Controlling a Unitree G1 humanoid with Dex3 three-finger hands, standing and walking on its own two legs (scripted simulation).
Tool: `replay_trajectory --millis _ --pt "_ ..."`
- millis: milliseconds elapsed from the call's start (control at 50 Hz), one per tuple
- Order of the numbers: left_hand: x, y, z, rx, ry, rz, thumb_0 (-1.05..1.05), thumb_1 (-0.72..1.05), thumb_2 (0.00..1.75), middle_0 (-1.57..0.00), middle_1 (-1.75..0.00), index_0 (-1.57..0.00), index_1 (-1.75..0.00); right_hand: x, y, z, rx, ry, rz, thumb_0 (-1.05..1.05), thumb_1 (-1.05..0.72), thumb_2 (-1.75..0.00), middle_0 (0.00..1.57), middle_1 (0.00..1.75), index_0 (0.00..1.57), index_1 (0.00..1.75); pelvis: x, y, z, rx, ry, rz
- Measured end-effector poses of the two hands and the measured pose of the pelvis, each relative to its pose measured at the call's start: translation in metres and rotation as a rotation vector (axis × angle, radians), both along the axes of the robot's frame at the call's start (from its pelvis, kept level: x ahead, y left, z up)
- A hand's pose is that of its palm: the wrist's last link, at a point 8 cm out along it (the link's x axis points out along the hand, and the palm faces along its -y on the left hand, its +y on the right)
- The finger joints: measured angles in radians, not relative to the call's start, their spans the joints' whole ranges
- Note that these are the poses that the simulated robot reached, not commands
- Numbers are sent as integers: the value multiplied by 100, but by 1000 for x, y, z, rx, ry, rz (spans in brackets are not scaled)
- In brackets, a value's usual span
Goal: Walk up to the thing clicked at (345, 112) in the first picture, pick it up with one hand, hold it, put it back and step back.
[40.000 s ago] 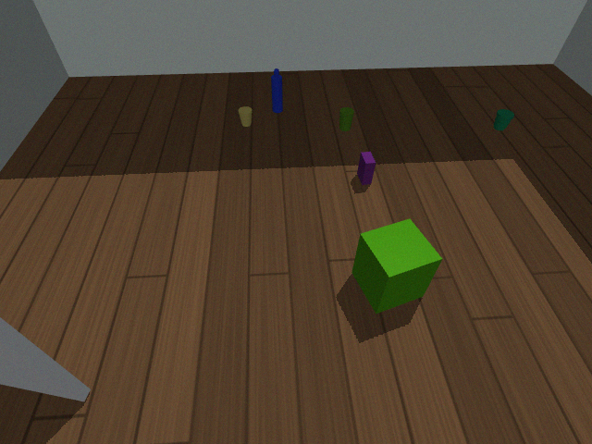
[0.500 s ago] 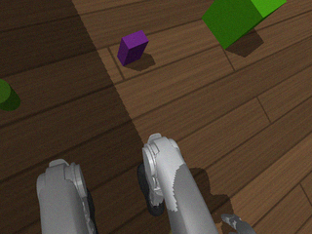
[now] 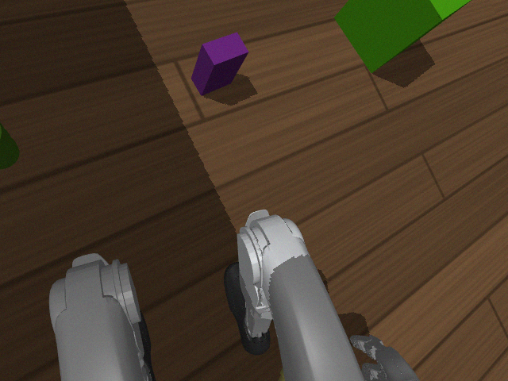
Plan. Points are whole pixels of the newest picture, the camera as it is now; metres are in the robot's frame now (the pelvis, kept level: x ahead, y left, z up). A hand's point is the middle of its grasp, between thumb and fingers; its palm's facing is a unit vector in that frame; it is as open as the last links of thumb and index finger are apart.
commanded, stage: approach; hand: left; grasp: from above
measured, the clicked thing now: out of the picture +0.54 +0.32 -0.31
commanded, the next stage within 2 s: rest palm in 0.12 s
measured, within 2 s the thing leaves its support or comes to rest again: neither
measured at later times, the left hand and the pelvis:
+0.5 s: hand out of the picture +0.53 +0.33 -0.24, palm faces -0.39 -0.05 -0.92, open 14.2 cm; pelvis +0.00 +0.00 -0.06, yaw -3 degrees
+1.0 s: hand out of the picture +0.51 +0.33 -0.26, palm faces -0.42 -0.08 -0.90, open 13.8 cm; pelvis +0.00 +0.00 -0.05, yaw -4 degrees
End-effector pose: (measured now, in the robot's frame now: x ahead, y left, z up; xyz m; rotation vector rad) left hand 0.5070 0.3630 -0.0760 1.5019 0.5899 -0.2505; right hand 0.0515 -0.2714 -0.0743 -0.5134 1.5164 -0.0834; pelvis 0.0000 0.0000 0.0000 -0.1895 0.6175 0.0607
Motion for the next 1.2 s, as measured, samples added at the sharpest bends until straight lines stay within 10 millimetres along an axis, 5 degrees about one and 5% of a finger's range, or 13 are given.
replay_trajectory --millis 200,320,540,700,940,1200 --pt "-4 -37 -72 -78 -42 -137 0 -46 91 -9 -108 -13 -104 -14 -10 -3 -62 59 63 0 -91 -90 20 30 20 30 -2 -2 -27 -15 -51 -11" --pt "3 -42 -97 -28 -134 -92 0 -48 93 -8 -105 -11 -103 -27 -6 -17 -51 64 48 0 -91 -90 20 30 20 30 -2 -4 -43 -8 -60 -20" --pt "25 -28 -103 50 -107 63 0 -52 95 -7 -102 -8 -101 -42 9 -35 25 58 14 0 -91 -90 20 30 20 30 3 -4 -55 -22 -49 -40" --pt "14 -27 -120 0 1 21 0 -52 94 -7 -104 -9 -102 -43 10 -29 34 113 41 0 -91 -90 20 30 21 30 3 -3 -51 -38 -64 -41" --pt "4 -32 -125 -43 -84 -74 0 -50 101 -9 -104 -9 -104 -21 -7 -9 -50 88 139 0 -91 -91 20 30 20 30 1 -3 -51 -51 -93 -46" --pt "7 -31 -129 13 -89 15 0 -50 102 -9 -105 -9 -105 -22 5 -22 14 32 124 0 -91 -91 20 30 20 30 2 -3 -54 -45 -85 -51"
